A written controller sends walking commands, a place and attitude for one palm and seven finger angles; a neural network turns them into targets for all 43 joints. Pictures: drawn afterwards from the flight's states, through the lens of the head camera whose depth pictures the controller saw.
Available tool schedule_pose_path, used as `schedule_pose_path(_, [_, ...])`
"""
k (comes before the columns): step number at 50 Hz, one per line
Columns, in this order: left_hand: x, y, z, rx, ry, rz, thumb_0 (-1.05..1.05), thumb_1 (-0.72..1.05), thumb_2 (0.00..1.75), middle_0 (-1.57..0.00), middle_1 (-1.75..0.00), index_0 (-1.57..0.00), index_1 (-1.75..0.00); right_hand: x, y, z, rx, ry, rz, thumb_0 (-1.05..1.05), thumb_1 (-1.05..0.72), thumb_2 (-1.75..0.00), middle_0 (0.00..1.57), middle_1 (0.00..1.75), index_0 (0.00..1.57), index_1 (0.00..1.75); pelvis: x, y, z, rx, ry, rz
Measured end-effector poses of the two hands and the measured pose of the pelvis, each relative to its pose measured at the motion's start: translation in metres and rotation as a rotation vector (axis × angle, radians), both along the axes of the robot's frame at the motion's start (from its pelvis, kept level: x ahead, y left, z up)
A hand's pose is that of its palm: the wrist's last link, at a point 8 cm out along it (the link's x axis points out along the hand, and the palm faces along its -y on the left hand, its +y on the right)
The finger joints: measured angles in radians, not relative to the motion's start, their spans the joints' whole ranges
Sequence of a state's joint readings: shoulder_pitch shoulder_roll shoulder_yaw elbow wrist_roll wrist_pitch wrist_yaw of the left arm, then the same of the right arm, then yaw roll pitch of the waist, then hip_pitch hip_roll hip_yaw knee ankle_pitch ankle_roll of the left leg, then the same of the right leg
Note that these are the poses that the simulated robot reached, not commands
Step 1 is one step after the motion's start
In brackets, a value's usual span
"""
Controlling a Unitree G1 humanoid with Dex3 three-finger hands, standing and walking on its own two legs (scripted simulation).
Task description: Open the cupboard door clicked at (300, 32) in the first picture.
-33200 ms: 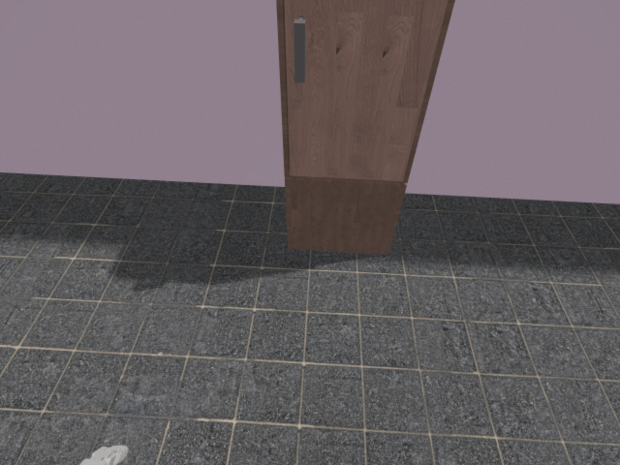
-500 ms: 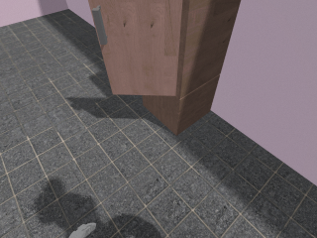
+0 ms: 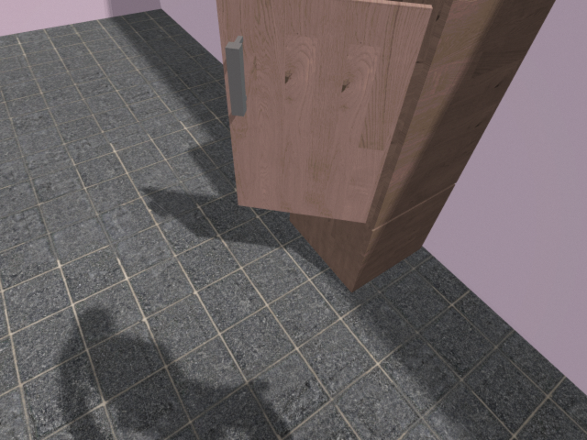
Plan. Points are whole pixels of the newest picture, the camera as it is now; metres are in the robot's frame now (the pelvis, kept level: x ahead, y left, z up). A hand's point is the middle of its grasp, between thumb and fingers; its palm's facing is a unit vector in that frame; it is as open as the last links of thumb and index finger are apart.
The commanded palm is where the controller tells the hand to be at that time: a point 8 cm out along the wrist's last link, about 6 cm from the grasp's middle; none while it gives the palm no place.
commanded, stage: take the last steps up to it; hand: left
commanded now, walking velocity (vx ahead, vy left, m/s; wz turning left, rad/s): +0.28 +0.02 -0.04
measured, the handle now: (239, 76) +0.76 +0.20 +0.10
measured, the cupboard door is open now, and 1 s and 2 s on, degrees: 47 47 47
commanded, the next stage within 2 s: come to a stop and stand still in 0.30 s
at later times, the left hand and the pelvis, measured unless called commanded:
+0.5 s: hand (197, 390) +0.21 +0.18 -0.16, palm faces +0.04 -0.98 -0.21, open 7.2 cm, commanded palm none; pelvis +0.17 -0.01 +0.01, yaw +0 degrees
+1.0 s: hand (193, 373) +0.24 +0.19 -0.16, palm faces +0.03 -0.96 -0.28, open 7.4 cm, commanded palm none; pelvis +0.19 -0.02 +0.00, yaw +0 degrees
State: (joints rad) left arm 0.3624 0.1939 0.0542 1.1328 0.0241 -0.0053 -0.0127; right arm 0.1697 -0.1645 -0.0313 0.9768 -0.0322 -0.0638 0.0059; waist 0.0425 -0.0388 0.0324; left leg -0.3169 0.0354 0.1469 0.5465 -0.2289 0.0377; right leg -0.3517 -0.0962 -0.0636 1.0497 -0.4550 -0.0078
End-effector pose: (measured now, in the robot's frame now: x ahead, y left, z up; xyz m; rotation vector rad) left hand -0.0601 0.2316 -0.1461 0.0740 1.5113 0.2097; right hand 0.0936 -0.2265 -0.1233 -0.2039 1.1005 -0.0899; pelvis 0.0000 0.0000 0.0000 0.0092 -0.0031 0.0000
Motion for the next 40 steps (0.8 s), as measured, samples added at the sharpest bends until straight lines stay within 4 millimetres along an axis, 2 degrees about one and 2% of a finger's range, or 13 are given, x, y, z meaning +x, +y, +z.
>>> schedule_pose_path(2, [0.032,0.005,0.005,0.003,-0.043,-0.018,0.00,0.91,0.90,-0.20,-0.30,-0.20,-0.30,-0.001,0.005,0.000,0.006,0.030,-0.026,0.00,-0.92,-0.90,0.20,0.30,0.20,0.30,0.012,0.003,0.004,0.004,0.004,-0.003])
schedule_pose_path(8, [0.143,0.005,0.020,0.019,-0.216,-0.084,0.00,0.91,0.90,-0.20,-0.30,-0.20,-0.30,-0.016,-0.003,-0.005,0.004,0.170,-0.078,-0.01,-0.95,-0.90,0.20,0.30,0.20,0.30,0.052,0.005,0.012,0.010,0.010,-0.006])
schedule_pose_path(12, [0.212,-0.002,0.024,0.040,-0.308,-0.137,0.00,0.91,0.90,-0.20,-0.30,-0.20,-0.30,-0.027,-0.008,-0.016,0.031,0.279,-0.124,-0.01,-0.93,-0.90,0.20,0.30,0.20,0.30,0.083,-0.005,0.007,0.023,0.002,-0.012])
schedule_pose_path(15, [0.250,-0.009,0.020,0.058,-0.360,-0.155,0.00,0.91,0.90,-0.20,-0.30,-0.20,-0.30,-0.025,-0.014,-0.029,0.051,0.343,-0.148,0.00,-0.92,-0.90,0.20,0.30,0.20,0.30,0.107,-0.014,-0.003,0.021,-0.004,-0.014])
schedule_pose_path(18, [0.265,-0.015,0.024,0.057,-0.360,-0.140,0.00,0.91,0.90,-0.20,-0.30,-0.20,-0.30,-0.006,-0.015,-0.026,0.053,0.370,-0.146,0.00,-0.92,-0.90,0.20,0.30,0.20,0.30,0.126,-0.015,0.002,0.000,-0.007,0.004])
schedule_pose_path(20, [0.266,-0.018,0.025,0.048,-0.332,-0.125,0.00,0.91,0.90,-0.20,-0.30,-0.20,-0.30,0.016,-0.015,-0.020,0.050,0.357,-0.141,0.01,-0.92,-0.90,0.20,0.30,0.20,0.30,0.138,-0.014,0.007,-0.003,-0.001,0.005])
schedule_pose_path(23, [0.265,-0.011,0.025,0.054,-0.277,-0.098,-0.01,0.93,0.90,-0.20,-0.30,-0.21,-0.30,0.055,-0.011,-0.010,0.047,0.307,-0.131,0.01,-0.92,-0.90,0.20,0.30,0.20,0.30,0.157,-0.012,0.013,-0.004,0.010,0.005])
schedule_pose_path(27, [0.263,-0.002,0.015,0.031,-0.189,-0.088,-0.01,0.93,0.90,-0.20,-0.30,-0.21,-0.30,0.104,-0.002,-0.008,0.016,0.240,-0.114,0.01,-0.93,-0.90,0.20,0.30,0.20,0.30,0.181,0.000,0.011,-0.014,0.007,-0.009])
schedule_pose_path(31, [0.267,0.010,0.000,0.019,-0.126,-0.068,0.00,0.92,0.90,-0.20,-0.30,-0.21,-0.30,0.143,0.008,-0.011,-0.012,0.191,-0.101,0.01,-0.93,-0.90,0.20,0.30,0.20,0.30,0.202,0.015,0.002,-0.023,0.006,-0.013])
schedule_pose_path(36, [0.276,0.018,-0.002,0.023,-0.092,-0.072,0.00,0.91,0.90,-0.20,-0.30,-0.20,-0.30,0.179,0.018,-0.008,-0.017,0.149,-0.077,0.01,-0.92,-0.90,0.20,0.30,0.20,0.30,0.207,0.017,0.002,-0.003,0.018,-0.026])
schedule_pose_path(40, [0.285,0.022,0.007,0.055,-0.097,-0.090,0.00,0.91,0.90,-0.20,-0.30,-0.20,-0.30,0.187,0.014,-0.009,-0.005,0.120,-0.084,0.00,-0.91,-0.90,0.20,0.30,0.20,0.30,0.201,0.011,0.005,-0.016,0.022,-0.029])
